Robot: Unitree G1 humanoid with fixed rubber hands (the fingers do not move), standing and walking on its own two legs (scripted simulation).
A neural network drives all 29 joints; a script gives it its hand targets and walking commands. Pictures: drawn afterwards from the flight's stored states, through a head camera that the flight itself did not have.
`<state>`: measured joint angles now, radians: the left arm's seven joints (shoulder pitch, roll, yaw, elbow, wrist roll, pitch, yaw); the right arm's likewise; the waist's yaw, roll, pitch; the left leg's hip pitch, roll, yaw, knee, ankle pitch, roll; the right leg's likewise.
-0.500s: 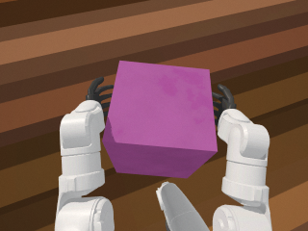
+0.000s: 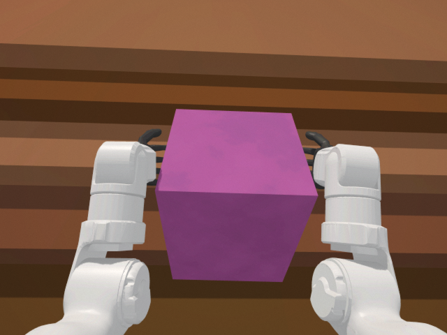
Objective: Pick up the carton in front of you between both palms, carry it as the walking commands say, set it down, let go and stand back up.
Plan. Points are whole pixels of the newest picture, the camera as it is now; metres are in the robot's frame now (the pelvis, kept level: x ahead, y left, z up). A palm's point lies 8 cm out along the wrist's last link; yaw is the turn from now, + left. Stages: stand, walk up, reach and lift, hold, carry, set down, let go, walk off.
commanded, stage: carry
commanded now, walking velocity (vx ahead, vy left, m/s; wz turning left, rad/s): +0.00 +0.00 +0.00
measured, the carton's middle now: (230, 197) +0.36 +0.03 +0.08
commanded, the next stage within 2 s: none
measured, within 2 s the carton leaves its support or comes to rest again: neither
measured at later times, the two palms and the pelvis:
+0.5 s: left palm (164, 152) +0.41 +0.15 +0.14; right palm (329, 169) +0.40 -0.14 +0.14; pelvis +0.06 +0.02 +0.01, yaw -2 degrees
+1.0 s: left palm (161, 160) +0.38 +0.16 +0.14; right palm (331, 178) +0.38 -0.14 +0.14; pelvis +0.04 +0.02 +0.01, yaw -2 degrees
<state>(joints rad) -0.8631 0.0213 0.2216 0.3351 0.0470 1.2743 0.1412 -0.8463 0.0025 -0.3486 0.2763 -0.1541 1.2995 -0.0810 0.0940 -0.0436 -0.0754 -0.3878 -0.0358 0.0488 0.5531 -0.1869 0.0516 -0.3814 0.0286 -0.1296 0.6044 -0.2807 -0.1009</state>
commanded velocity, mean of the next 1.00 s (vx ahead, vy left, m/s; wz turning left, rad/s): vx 0.00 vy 0.00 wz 0.00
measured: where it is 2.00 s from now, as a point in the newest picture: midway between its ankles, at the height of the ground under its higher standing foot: outside the picture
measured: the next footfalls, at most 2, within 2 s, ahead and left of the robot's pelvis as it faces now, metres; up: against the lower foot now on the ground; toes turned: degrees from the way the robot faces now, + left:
none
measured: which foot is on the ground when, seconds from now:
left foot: down 0.00-1.00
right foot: down 0.00-1.00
